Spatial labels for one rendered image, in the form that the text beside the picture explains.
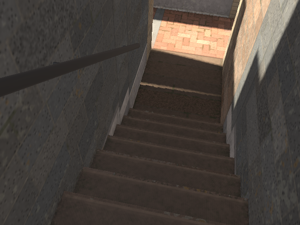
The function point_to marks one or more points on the stairs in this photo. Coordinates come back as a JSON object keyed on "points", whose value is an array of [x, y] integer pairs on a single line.
{"points": [[74, 210]]}

